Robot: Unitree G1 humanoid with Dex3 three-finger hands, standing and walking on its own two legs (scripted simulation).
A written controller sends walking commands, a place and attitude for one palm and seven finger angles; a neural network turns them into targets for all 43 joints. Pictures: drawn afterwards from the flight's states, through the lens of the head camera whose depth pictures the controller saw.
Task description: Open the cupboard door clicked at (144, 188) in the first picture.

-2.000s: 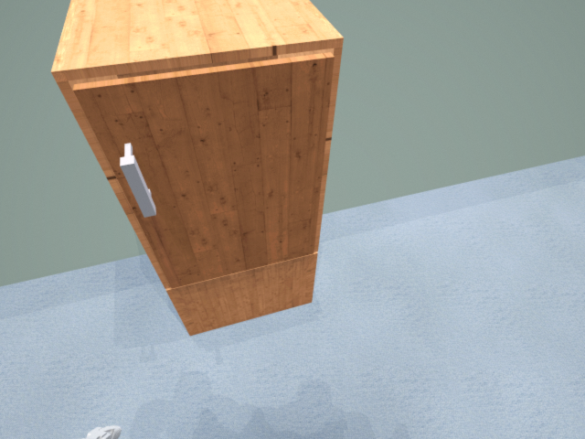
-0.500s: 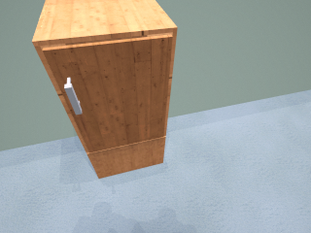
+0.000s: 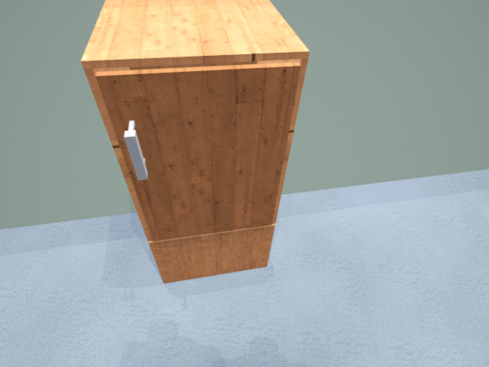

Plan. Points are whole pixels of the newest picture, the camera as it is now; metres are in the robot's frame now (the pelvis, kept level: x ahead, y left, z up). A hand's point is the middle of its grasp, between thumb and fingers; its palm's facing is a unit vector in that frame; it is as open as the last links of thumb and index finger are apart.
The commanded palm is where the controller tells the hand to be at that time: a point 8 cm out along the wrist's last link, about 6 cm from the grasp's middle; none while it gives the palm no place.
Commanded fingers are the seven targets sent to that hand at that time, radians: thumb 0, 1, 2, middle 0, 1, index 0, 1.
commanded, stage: shuffle to correct the standing spot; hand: left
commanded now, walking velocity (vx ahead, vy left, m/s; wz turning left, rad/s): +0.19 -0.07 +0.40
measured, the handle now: (137, 150) +0.55 +0.28 +0.02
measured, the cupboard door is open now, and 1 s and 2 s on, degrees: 0 0 0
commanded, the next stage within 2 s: come to a stop and stand still in 1.12 s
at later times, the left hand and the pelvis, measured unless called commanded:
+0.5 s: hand out of the picture +0.15 +0.20 -0.17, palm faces +0.15 -0.98 -0.16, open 7.4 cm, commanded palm none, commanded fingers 0.00 0.90 0.90 -0.20 -0.30 -0.20 -0.30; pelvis +0.12 +0.02 +0.01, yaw +10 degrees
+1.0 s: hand out of the picture +0.15 +0.11 -0.16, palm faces +0.31 -0.92 -0.25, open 7.4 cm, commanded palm none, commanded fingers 0.00 0.90 0.90 -0.20 -0.30 -0.20 -0.30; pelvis +0.13 -0.09 +0.00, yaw +15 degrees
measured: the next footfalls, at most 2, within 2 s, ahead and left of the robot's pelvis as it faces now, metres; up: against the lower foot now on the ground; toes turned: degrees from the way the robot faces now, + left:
right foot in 0.64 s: +0.31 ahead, -0.11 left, +0.00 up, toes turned +8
left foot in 1.20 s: +0.02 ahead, -0.01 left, +0.00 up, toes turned +21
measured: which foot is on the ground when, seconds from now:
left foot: down 0.00-0.64, up 0.66-1.00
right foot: down 0.00-0.12, up 0.14-0.62, down 0.64-1.00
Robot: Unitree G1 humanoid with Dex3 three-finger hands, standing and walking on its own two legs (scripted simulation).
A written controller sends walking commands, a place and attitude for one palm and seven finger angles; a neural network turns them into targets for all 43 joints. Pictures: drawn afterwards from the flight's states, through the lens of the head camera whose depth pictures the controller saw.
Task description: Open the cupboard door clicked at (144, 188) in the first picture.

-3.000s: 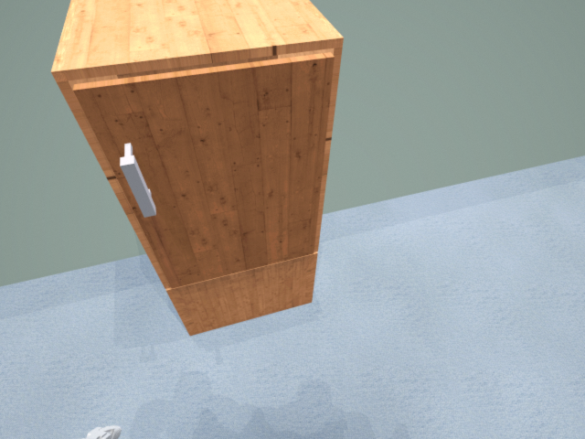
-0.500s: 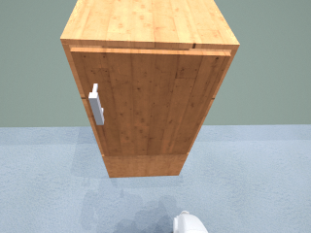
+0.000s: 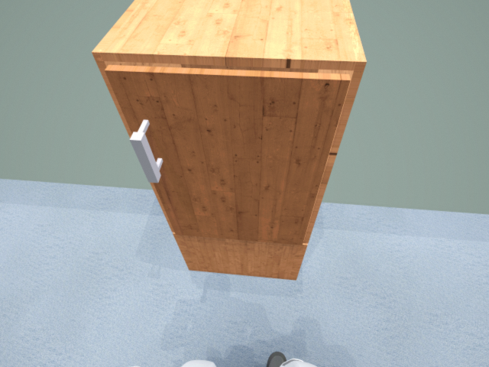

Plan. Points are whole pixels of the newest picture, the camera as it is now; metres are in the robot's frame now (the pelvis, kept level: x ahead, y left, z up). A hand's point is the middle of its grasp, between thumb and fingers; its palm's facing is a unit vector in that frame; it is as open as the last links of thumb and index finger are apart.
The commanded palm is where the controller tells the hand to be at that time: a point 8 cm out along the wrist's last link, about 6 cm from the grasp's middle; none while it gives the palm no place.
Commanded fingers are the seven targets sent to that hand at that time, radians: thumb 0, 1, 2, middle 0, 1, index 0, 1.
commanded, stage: shuffle to correct the standing spot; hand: left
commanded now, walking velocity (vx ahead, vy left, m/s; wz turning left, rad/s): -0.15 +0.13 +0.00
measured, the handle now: (149, 152) +0.50 +0.25 +0.03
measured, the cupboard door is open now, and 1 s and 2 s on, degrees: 0 0 0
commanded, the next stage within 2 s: come to a stop and stand still in 0.12 s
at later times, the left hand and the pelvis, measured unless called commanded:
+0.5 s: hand out of the picture -0.17 +0.22 -0.16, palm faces +0.01 -0.98 -0.21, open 7.4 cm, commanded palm none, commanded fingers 0.00 0.90 0.90 -0.20 -0.30 -0.20 -0.30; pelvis -0.14 +0.03 +0.01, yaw -3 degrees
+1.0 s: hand out of the picture -0.18 +0.14 -0.15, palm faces +0.04 -0.99 -0.16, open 7.4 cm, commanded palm none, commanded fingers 0.00 0.90 0.90 -0.20 -0.30 -0.20 -0.30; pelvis -0.12 +0.00 +0.01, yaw -3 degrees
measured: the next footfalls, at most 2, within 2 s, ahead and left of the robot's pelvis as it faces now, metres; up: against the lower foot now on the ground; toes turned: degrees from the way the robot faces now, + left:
left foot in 0.20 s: -0.09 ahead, +0.11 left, +0.00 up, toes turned +5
right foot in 0.66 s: -0.18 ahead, -0.11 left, +0.00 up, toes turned -8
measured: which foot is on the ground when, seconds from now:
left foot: up 0.00-0.18, down 0.20-0.68, up 0.70-1.00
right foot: down 0.00-0.20, up 0.22-0.64, down 0.66-1.00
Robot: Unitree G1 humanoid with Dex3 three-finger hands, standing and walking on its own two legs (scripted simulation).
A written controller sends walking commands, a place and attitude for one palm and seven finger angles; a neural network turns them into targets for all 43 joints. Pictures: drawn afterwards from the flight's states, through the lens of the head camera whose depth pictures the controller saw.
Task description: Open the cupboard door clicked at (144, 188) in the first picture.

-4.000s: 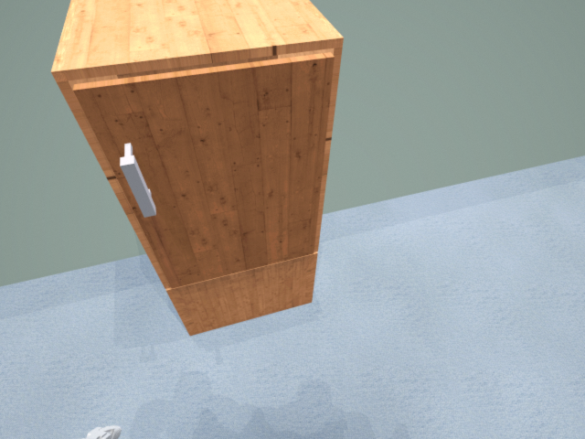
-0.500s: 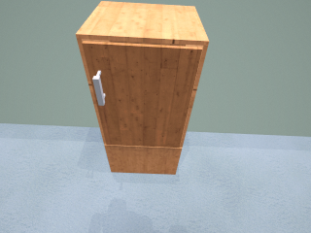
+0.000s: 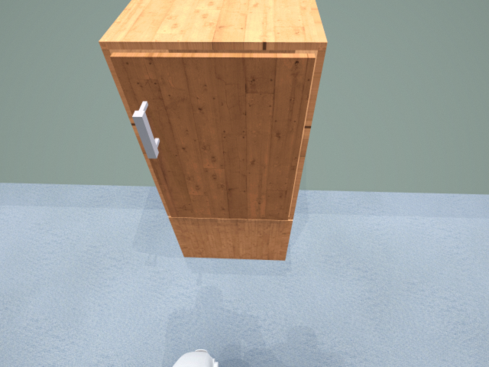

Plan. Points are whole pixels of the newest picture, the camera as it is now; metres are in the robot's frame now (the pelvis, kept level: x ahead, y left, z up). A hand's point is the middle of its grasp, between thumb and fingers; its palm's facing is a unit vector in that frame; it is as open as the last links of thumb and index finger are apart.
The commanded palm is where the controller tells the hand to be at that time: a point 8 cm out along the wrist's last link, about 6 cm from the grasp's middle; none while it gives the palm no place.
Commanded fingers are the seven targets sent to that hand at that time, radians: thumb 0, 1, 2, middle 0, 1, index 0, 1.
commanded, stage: come to a stop and stand still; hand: left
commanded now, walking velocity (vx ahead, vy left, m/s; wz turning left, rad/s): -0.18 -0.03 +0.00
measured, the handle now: (148, 130) +0.60 +0.29 +0.01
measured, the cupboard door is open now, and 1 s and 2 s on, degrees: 0 0 0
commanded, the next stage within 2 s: look again from close up in 0.32 s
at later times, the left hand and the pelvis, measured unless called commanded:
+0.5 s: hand out of the picture +0.10 +0.19 -0.17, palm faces +0.00 -0.95 -0.30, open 7.4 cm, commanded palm none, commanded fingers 0.00 0.90 0.90 -0.20 -0.30 -0.20 -0.30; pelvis +0.01 -0.01 -0.02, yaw -2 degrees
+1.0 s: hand out of the picture +0.02 +0.13 -0.18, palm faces +0.00 -0.98 -0.21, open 7.3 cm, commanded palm none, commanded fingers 0.00 0.90 0.90 -0.20 -0.30 -0.20 -0.30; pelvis +0.02 -0.05 -0.01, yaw +0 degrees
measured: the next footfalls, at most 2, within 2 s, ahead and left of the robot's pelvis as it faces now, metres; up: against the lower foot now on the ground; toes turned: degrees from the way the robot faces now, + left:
left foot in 0.08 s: +0.08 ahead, +0.09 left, +0.00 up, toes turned +4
right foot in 0.46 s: +0.05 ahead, -0.12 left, +0.00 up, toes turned -4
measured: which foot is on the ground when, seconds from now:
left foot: up 0.00-0.06, down 0.08-1.00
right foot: down 0.00-0.10, up 0.12-0.44, down 0.46-1.00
